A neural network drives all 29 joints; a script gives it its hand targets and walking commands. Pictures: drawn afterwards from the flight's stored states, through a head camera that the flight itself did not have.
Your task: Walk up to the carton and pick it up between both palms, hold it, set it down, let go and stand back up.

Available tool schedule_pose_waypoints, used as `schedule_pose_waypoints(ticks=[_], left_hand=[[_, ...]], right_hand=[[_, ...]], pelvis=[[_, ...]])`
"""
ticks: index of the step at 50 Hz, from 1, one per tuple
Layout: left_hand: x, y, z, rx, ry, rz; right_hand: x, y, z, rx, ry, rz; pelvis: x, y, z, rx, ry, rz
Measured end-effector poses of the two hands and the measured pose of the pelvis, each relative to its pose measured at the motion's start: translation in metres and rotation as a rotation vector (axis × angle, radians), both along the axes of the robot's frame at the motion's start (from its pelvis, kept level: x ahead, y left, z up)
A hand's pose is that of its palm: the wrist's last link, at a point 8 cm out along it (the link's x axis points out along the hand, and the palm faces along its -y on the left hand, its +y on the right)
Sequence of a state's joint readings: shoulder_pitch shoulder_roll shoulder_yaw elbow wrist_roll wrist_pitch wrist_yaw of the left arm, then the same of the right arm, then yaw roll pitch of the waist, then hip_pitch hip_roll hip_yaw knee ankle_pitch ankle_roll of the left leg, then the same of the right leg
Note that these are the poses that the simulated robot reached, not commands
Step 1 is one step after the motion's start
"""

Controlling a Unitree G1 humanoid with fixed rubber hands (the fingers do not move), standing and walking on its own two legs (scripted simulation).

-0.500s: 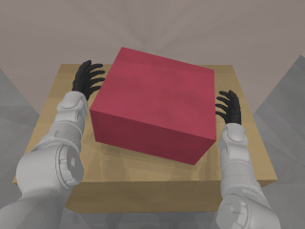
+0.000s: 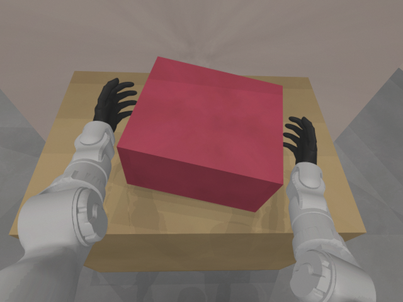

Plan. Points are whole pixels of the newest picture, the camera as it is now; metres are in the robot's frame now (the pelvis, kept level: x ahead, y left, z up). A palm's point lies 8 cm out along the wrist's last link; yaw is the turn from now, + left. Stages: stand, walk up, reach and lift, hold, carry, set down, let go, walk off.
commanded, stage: set down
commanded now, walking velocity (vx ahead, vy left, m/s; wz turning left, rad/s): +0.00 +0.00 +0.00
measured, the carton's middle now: (206, 133) +0.51 -0.02 -0.02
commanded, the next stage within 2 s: none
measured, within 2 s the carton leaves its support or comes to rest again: rests again in 0.62 s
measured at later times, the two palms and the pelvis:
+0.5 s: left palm (108, 124) +0.47 +0.18 +0.07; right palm (308, 164) +0.38 -0.21 +0.04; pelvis -0.02 +0.00 +0.00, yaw +0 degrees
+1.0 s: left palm (108, 129) +0.47 +0.19 +0.05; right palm (303, 161) +0.39 -0.21 +0.03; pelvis -0.02 +0.00 -0.01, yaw +0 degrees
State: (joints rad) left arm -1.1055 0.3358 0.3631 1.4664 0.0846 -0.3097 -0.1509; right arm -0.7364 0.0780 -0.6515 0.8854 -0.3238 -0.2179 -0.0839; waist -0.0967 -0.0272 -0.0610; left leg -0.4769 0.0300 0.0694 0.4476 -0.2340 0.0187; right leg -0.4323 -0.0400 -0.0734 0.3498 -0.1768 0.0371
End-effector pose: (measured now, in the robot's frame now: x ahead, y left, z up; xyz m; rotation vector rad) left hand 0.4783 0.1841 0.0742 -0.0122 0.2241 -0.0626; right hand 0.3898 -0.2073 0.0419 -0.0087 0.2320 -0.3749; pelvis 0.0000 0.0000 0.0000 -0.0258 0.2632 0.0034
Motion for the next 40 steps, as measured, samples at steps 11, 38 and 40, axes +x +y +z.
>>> schedule_pose_waypoints(ticks=[11,38,40], left_hand=[[-0.014,-0.003,-0.001,-0.001,0.019,0.006],[-0.004,0.003,-0.024,0.006,0.034,-0.006],[-0.003,0.004,-0.026,0.002,0.027,-0.004]], right_hand=[[-0.009,-0.005,-0.001,0.018,-0.001,-0.003],[-0.004,0.001,-0.005,0.008,-0.022,-0.003],[-0.003,0.001,-0.006,0.007,-0.029,-0.004]], pelvis=[[-0.013,-0.004,-0.002,0.004,0.011,0.007],[-0.013,0.005,-0.009,-0.006,0.072,0.001],[-0.013,0.004,-0.009,-0.008,0.079,0.003]])
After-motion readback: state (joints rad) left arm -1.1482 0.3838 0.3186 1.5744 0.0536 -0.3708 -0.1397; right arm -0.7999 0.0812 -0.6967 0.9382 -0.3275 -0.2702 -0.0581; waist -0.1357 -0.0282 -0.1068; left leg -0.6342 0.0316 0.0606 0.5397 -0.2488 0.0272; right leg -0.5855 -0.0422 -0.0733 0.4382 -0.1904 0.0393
